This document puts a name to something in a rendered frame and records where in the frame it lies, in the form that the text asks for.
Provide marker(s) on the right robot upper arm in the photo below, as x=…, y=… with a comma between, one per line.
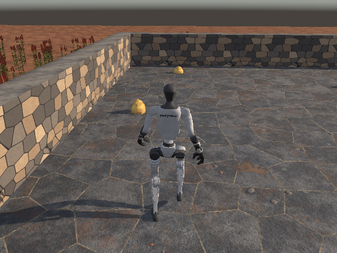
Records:
x=188, y=121

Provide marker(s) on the robot left hand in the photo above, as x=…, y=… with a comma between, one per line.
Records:
x=141, y=143

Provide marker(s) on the robot right hand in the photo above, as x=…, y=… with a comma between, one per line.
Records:
x=201, y=156

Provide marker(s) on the right robot forearm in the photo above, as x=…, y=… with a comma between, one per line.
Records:
x=196, y=143

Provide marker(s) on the left robot upper arm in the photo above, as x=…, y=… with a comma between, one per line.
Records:
x=149, y=118

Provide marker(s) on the robot torso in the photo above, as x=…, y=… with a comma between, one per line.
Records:
x=168, y=124

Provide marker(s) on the left robot forearm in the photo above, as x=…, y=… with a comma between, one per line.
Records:
x=142, y=135

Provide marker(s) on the right robot shin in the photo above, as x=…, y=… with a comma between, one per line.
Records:
x=180, y=178

